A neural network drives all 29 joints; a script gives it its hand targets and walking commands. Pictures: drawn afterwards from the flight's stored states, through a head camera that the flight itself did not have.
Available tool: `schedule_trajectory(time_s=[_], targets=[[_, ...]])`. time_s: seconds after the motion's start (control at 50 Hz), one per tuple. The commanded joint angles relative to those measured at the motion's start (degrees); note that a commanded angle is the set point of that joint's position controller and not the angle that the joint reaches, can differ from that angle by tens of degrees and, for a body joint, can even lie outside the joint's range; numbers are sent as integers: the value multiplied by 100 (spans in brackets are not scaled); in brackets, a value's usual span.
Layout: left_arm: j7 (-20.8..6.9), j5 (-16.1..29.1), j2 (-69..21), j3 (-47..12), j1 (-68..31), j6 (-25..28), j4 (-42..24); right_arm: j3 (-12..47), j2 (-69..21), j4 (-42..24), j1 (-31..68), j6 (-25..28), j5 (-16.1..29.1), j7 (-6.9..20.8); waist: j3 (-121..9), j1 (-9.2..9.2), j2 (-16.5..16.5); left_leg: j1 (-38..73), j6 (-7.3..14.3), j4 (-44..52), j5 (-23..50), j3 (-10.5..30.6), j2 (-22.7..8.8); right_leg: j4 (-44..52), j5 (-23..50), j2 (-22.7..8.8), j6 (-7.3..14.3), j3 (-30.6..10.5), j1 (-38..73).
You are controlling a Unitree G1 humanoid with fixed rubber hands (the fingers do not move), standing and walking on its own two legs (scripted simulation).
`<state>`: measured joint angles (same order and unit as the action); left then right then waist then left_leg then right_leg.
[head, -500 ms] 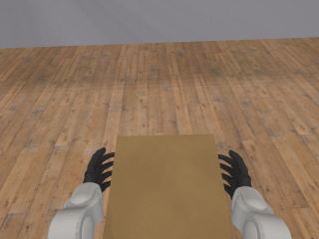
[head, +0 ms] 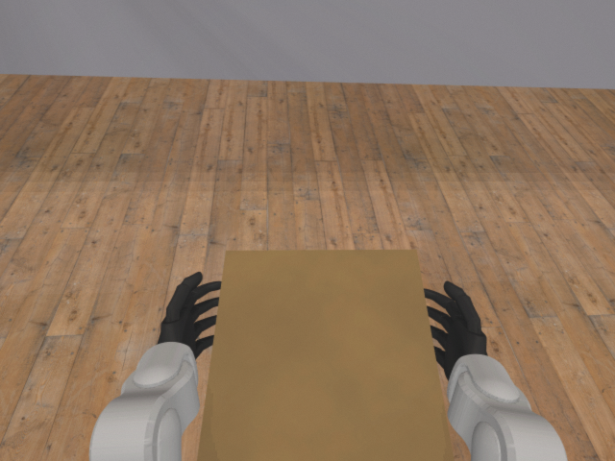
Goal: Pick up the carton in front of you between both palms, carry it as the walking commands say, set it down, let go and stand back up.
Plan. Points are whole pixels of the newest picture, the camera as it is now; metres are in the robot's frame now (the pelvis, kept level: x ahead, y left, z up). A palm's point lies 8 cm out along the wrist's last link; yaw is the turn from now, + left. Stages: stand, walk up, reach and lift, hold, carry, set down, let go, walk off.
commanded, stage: carry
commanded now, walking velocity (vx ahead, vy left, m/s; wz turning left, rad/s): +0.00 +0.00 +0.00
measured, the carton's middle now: (320, 370) +0.24 +0.00 +0.01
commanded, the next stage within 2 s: none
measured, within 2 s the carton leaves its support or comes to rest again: neither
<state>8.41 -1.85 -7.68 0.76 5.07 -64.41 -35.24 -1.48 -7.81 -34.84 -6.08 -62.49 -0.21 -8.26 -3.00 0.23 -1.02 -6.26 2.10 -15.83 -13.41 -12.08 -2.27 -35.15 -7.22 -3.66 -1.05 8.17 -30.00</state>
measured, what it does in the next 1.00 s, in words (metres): walks ahead: right foot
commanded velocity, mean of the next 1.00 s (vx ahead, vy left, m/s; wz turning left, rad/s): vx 0.00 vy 0.00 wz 0.00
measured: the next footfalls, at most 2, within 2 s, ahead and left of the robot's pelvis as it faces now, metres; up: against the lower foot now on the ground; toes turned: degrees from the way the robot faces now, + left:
right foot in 0.08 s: +0.18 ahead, -0.12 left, +0.00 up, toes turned +11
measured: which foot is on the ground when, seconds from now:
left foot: down 0.00-1.00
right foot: up 0.00-0.06, down 0.08-1.00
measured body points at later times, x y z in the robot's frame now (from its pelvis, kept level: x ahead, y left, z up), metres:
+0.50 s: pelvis +0.14 -0.02 -0.02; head +0.13 -0.02 +0.43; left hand +0.39 +0.15 +0.03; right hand +0.40 -0.16 +0.04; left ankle +0.00 +0.09 -0.75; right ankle +0.15 -0.10 -0.75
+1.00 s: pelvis +0.11 -0.01 -0.02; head +0.11 -0.01 +0.43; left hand +0.40 +0.16 +0.00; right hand +0.42 -0.14 +0.00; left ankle +0.00 +0.09 -0.75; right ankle +0.15 -0.10 -0.75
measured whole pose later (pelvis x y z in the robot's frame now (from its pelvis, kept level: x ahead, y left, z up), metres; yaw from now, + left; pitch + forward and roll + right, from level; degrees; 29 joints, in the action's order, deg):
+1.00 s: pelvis +0.11 -0.01 -0.02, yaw +3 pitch +2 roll -1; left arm 2.9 -12.6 -8.0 9.2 -11.4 -38.3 9.9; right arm -8.7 -7.9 9.0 11.0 -37.9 -12.7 -2.3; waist -2.9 0.1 1.0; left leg -6.0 -0.3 -28.3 -24.3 -7.5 -2.8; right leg -31.2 -13.0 -3.8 1.9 12.6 -20.1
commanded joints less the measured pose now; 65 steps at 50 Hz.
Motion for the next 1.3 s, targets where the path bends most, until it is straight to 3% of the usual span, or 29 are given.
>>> schedule_trajectory(time_s=[0.0, 0.04, 0.06, 0.08, 0.1, 0.12, 0.14, 0.16, 0.18, 0.22, 0.24, 0.28, 0.42, 0.56, 0.66, 0.78, 0.88, 1.02, 1.28], targets=[[-110, 1142, -3634, -3273, -1622, 15, -615, 3015, -3515, -492, 1364, -115, 932, 232, -1069, -97, 1089, 646, 248, -291, 3860, 84, -1106, 558, 564, 176, 10, 284, 753], [-90, 1119, -3407, -3150, -1543, -69, -516, 2959, -3303, -414, 1434, -217, 860, 155, -880, -13, 710, 267, -12, -810, 3125, -11, -929, 1591, 1531, 117, 1, 364, 1527], [-81, 1082, -3283, -3056, -1518, -116, -450, 2957, -3214, -387, 1485, -260, 837, 116, -909, -14, 555, -92, -192, -1017, 2517, 60, -858, 1662, 2140, -178, 12, 145, 2142], [-75, 1061, -3138, -2958, -1549, -150, -409, 2955, -3110, -346, 1485, -315, 835, 76, -1134, -51, -85, -701, -385, -1525, 1333, 70, -631, 1163, 4296, -922, 200, -470, 2984], [-67, 1060, -3160, -2935, -1474, -147, -312, 3010, -3084, -387, 1459, -367, 869, 53, -1607, -16, -689, -1141, -464, -1792, -46, 416, -442, 841, 5401, -1381, 752, -1008, 3816], [-79, 1051, -3298, -2912, -1269, -121, -168, 3061, -3116, -456, 1499, -394, 940, 62, -1786, -8, -1107, -1142, -480, -1844, -1137, 455, -338, 1038, 5357, -1569, 984, -1318, 3770], [-111, 1038, -3458, -2889, -1363, -92, -156, 3167, -3292, -456, 1662, -379, 994, 92, -1820, -21, -1059, -1131, -474, -1739, -1529, 573, -321, 1162, 5048, -1567, 1037, -1340, 3723], [-157, 1029, -3592, -2890, -1459, -62, -104, 3221, -3429, -395, 1739, -347, 1011, 135, -1832, -49, -866, -975, -456, -1284, -1537, 639, -324, 1201, 4694, -1472, 972, -1211, 3615], [-213, 1026, -3673, -2920, -1506, -23, -38, 3248, -3542, -310, 1793, -314, 983, 185, -1815, -77, -692, -610, -433, -670, -1025, 633, -345, 1166, 4148, -1254, 783, -932, 3356], [-342, 1005, -3717, -2968, -1643, 69, 119, 3287, -3696, -126, 1870, -225, 887, 309, -1747, -41, -447, -123, -443, -434, 162, 688, -507, 1077, 2922, -877, 449, -574, 2852], [-419, 1009, -3713, -3031, -1843, 111, 97, 3307, -3717, -18, 1960, -166, 852, 380, -1675, -39, -104, -154, -453, -674, 1002, 718, -679, 886, 2768, -750, 397, -367, 2733], [-548, 992, -3602, -3101, -2034, 207, 307, 3258, -3579, 235, 2061, -61, 785, 511, -1623, -42, 114, -45, -437, -949, 1831, 663, -720, 620, 3055, -639, 408, -322, 2525], [-818, 822, -3342, -2947, -2273, 594, 1002, 3021, -3348, 1010, 2213, 386, 570, 779, -1701, -37, 114, -158, -406, -1159, 2284, 623, -655, 275, 3713, -677, 483, -273, 2626], [-1007, 515, -3275, -2607, -2605, 1143, 1776, 2664, -3231, 1812, 2574, 954, 323, 996, -1567, -34, 283, 18, -333, -1097, 2906, 679, -790, 227, 2639, -596, 380, -162, 2344], [-1227, 303, -3450, -2366, -2986, 1670, 2508, 2422, -3383, 2494, 2958, 1482, 121, 1211, -1479, -33, 304, 3, -264, -1074, 2816, 690, -814, 255, 2209, -580, 349, -147, 2258], [-1521, 126, -3743, -2117, -3590, 2443, 3499, 2157, -3727, 3480, 3528, 2216, -56, 1487, -1518, -32, 227, -80, -216, -1000, 2144, 716, -734, 367, 2141, -607, 365, -195, 2358], [-1763, 174, -4307, -2217, -4071, 2928, 4017, 2255, -4294, 4027, 4000, 2685, -48, 1734, -1566, -35, 199, -101, -178, -956, 1776, 777, -701, 458, 1852, -613, 374, -223, 2364], [-1936, 362, -5017, -2573, -4174, 2702, 3790, 2652, -5028, 3830, 4106, 2482, 149, 1904, -1635, -44, 178, -164, -148, -954, 1543, 817, -679, 517, 1653, -633, 363, -229, 2327], [-1991, 331, -5085, -2408, -4242, 2495, 3872, 2530, -5127, 3894, 4194, 2284, 138, 1969, -1498, -44, 160, -444, -97, -873, 997, 883, -648, 634, 1301, -645, 322, -271, 2198]])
